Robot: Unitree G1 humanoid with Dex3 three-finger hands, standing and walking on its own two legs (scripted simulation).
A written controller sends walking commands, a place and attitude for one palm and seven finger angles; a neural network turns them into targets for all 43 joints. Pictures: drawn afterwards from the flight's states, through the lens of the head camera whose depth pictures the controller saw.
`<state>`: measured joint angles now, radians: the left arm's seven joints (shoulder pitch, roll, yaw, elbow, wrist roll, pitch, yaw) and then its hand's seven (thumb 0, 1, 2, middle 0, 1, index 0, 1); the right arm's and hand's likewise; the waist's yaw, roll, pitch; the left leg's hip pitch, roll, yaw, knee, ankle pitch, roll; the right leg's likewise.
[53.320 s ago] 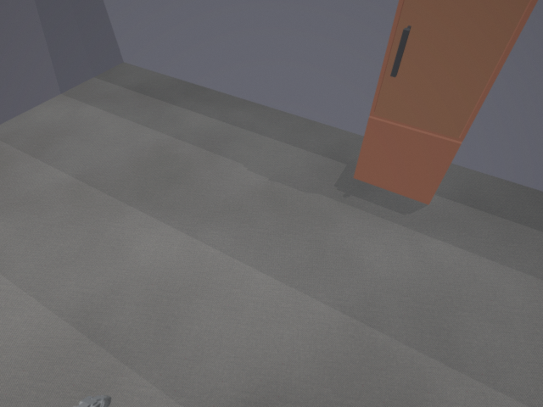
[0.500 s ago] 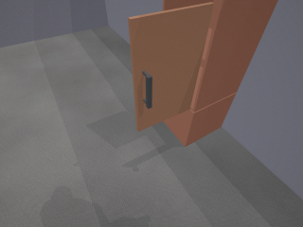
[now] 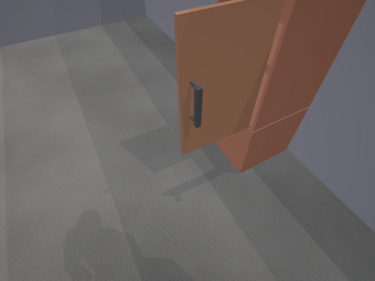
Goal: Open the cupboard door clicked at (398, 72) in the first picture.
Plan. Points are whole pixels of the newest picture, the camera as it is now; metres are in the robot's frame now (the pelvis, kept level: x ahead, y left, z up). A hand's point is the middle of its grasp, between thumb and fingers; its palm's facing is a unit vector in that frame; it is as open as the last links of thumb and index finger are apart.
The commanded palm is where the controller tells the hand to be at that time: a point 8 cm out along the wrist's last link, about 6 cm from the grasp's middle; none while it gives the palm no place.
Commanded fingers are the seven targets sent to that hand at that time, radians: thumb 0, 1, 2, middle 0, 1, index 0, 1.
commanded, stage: let the arm hang, fingers relaxed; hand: left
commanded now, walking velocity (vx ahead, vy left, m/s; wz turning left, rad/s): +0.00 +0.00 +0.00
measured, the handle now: (195, 104) +0.67 +0.01 -0.05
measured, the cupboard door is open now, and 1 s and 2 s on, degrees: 88 88 88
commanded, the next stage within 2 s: look to check the result in 0.32 s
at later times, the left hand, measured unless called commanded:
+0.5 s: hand out of the picture +0.08 +0.23 -0.16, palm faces -0.02 -0.95 -0.31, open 7.3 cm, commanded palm none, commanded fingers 0.00 0.90 0.90 -0.20 -0.30 -0.20 -0.30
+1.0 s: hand out of the picture +0.11 +0.23 -0.15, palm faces -0.03 -0.94 -0.33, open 7.3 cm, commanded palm none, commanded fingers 0.00 0.90 0.90 -0.20 -0.30 -0.20 -0.30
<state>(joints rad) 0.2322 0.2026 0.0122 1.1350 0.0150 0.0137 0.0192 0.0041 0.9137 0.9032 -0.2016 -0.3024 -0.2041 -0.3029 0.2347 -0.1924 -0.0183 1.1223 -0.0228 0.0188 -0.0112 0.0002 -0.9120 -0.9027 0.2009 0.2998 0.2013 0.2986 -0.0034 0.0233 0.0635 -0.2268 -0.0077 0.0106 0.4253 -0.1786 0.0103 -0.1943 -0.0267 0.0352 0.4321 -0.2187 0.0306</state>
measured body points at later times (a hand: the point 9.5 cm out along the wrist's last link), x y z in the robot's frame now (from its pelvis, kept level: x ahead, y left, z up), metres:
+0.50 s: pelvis +0.01 +0.00 +0.00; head +0.04 -0.01 +0.45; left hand +0.09 +0.28 -0.14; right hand +0.07 -0.27 -0.15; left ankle +0.03 +0.11 -0.74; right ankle +0.01 -0.14 -0.74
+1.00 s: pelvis +0.03 -0.01 +0.01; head +0.06 -0.01 +0.46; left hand +0.11 +0.28 -0.13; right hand +0.11 -0.30 -0.13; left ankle +0.03 +0.11 -0.74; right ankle +0.01 -0.14 -0.74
